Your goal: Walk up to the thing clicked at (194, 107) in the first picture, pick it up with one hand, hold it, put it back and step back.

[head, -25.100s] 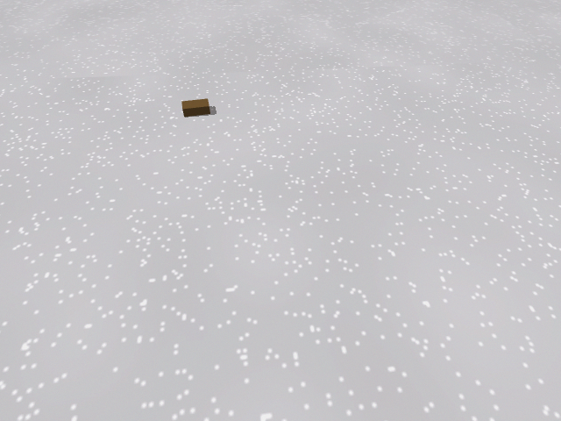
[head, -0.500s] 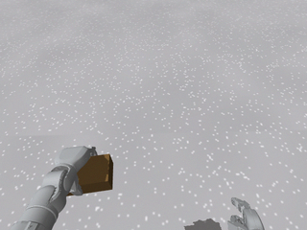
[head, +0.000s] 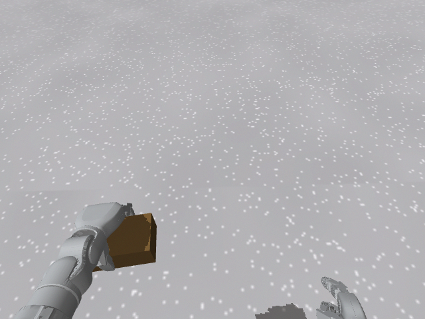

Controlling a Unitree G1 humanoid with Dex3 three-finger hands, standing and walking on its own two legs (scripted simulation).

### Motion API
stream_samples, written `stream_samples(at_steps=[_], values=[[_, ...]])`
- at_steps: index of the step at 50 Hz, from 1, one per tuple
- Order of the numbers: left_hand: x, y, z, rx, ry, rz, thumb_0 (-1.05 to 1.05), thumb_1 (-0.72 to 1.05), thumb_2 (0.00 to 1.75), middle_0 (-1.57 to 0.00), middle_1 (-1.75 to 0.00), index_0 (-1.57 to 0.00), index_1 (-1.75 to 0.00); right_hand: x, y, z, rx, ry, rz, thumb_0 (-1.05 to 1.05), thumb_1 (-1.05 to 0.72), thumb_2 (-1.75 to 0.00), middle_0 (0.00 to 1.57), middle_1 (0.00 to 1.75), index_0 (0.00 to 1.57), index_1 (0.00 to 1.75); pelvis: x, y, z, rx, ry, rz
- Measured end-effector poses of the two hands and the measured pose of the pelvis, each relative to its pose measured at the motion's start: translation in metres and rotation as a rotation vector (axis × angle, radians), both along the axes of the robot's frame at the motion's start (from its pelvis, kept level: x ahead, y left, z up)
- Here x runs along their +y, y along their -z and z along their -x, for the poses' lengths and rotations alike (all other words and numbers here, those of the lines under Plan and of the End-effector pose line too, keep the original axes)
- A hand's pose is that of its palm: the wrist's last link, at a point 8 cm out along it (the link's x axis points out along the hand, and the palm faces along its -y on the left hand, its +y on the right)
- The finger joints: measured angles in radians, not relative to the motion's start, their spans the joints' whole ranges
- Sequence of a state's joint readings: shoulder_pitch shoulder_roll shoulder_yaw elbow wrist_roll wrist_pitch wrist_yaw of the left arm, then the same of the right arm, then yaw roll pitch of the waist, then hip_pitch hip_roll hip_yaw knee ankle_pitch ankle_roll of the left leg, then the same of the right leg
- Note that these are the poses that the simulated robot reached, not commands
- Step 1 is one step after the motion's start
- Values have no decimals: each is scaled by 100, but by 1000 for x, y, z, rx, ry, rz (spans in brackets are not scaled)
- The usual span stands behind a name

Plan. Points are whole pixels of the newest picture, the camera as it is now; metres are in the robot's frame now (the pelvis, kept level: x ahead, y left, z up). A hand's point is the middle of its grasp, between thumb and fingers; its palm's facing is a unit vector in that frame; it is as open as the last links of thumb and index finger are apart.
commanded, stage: crouch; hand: left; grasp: from above
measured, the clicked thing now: (116, 242) +0.29 +0.22 -0.07
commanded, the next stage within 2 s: none
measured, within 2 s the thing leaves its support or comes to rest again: neither
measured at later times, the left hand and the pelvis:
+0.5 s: hand (121, 256) +0.29 +0.23 -0.15, palm faces -0.47 +0.00 -0.88, open 11.7 cm; pelvis -0.02 +0.00 -0.04, yaw +2 degrees
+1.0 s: hand (146, 268) +0.34 +0.23 -0.40, palm faces -0.47 +0.01 -0.88, open 11.7 cm; pelvis -0.07 +0.01 -0.25, yaw +0 degrees
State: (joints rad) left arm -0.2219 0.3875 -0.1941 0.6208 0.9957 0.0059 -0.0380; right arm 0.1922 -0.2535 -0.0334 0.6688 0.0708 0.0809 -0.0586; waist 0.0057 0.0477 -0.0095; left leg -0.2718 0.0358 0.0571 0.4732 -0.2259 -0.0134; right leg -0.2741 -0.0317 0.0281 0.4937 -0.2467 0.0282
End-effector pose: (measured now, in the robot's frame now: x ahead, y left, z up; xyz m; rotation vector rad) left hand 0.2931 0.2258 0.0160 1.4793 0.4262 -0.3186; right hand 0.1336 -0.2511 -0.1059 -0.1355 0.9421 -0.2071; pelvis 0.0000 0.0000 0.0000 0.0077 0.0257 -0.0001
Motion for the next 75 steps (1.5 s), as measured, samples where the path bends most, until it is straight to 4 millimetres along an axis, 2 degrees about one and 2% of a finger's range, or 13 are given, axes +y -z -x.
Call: stream_samples(at_steps=[8, 12, 17, 22, 27, 33, 39, 44, 52, 59, 67, 75], values=[[2, 5, 2, 3, -5, -5, -1, -26, 69, -64, -56, -59, -61, 0, 1, -1, 10, -5, -1, 1, -91, -90, 20, 29, 20, 30, 0, 0, 0, 5, -3, 0], [2, 15, 4, 2, -4, -8, -1, -26, 69, -64, -56, -59, -61, 0, 2, 1, 23, -7, 3, 1, -90, -90, 20, 30, 20, 30, -1, 1, 0, 16, -9, 0], [2, 41, 6, 9, 1, -24, -1, -26, 69, -64, -56, -59, -61, -3, 8, 9, 61, -16, 21, 1, -90, -90, 20, 30, 20, 30, -1, 7, 4, 51, -17, 1], [3, 78, 2, 17, 17, -50, -1, -27, 70, -65, -56, -60, -61, -12, 25, 27, 122, -22, 52, 1, -90, -90, 20, 30, 20, 30, -1, 24, 11, 130, -26, 9], [2, 126, -9, -2, 37, -74, -1, -28, 70, -65, -55, -60, -60, -23, 57, 56, 194, -11, 94, 1, -90, -90, 20, 30, 20, 30, 1, 58, 21, 237, -28, 21], [2, 188, -27, -31, 46, -90, -1, -28, 70, -66, -55, -61, -60, -30, 111, 96, 276, 23, 137, 1, -91, -90, 20, 30, 20, 30, 5, 111, 36, 363, -24, 36], [4, 248, -43, -46, 30, -96, -1, -28, 70, -65, -55, -60, -60, -24, 170, 132, 349, 50, 143, 1, -91, -90, 20, 29, 20, 30, 9, 166, 51, 461, -20, 47], [5, 298, -49, -21, 17, -89, -1, -27, 70, -65, -56, -60, -61, -13, 215, 151, 395, 44, 121, 1, -91, -90, 20, 30, 20, 30, 11, 205, 61, 521, -18, 54], [5, 375, -56, 13, 33, -65, -1, -26, 69, -64, -56, -59, -61, -5, 276, 157, 424, -3, 102, 1, -90, -90, 20, 30, 21, 30, 10, 264, 69, 595, -17, 66], [4, 428, -64, -8, 43, -53, -1, -26, 69, -63, -56, -58, -62, -11, 313, 149, 428, -55, 117, 1, -90, -90, 21, 30, 21, 30, 7, 304, 71, 625, -15, 76], [7, 465, -74, -14, 16, -56, -1, -25, 68, -62, -57, -57, -62, -20, 340, 144, 434, -92, 123, 0, -91, -90, 20, 30, 21, 30, 3, 335, 72, 631, -6, 80], [7, 494, -80, 4, 12, -52, -1, -23, 68, -61, -58, -56, -63, -25, 363, 154, 461, -96, 118, 0, -91, -90, 20, 30, 20, 30, 1, 360, 75, 627, 5, 79]])
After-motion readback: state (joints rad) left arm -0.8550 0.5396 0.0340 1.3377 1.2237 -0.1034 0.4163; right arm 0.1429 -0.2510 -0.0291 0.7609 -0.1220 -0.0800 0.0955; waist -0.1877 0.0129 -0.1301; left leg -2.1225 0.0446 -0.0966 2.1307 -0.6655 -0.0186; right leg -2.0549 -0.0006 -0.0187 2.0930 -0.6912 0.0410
